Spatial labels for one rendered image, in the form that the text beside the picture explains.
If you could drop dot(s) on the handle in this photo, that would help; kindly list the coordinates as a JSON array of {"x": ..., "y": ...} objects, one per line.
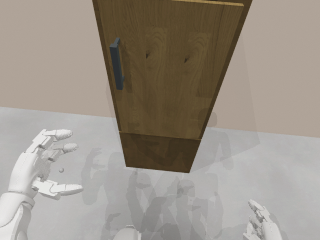
[{"x": 116, "y": 63}]

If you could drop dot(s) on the left robot shin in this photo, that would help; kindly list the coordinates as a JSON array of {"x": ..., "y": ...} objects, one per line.
[{"x": 130, "y": 226}]

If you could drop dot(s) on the left robot thigh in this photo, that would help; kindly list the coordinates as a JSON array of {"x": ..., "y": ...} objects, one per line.
[{"x": 128, "y": 234}]

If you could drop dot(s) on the robot right hand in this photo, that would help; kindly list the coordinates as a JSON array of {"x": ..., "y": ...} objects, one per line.
[{"x": 264, "y": 226}]

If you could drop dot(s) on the cupboard door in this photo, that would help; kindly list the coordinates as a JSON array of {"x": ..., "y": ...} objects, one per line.
[{"x": 172, "y": 53}]

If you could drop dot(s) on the robot left forearm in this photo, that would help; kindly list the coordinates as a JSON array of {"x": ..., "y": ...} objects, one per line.
[{"x": 15, "y": 215}]

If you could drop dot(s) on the robot left hand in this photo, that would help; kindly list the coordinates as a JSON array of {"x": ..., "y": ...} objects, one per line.
[{"x": 24, "y": 177}]

